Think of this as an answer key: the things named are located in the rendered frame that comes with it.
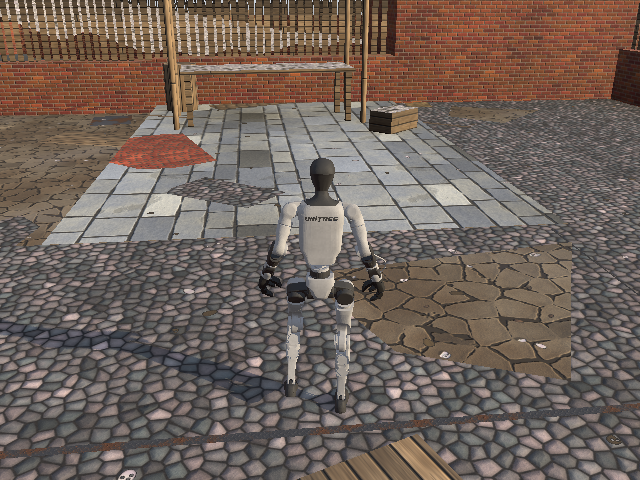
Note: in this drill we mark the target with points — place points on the right robot forearm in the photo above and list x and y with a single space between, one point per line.
371 266

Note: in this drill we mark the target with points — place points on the robot right shin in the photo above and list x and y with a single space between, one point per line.
342 368

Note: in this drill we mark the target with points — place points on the robot left hand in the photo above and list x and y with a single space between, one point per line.
271 282

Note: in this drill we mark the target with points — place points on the left robot forearm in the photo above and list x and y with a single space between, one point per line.
270 264

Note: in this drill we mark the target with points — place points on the robot right hand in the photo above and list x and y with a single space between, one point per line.
374 285

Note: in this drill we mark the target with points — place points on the robot head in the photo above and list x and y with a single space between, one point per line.
322 172

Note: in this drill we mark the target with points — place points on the left robot upper arm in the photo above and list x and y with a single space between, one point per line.
289 211

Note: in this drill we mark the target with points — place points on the right robot upper arm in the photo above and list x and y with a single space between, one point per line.
352 212

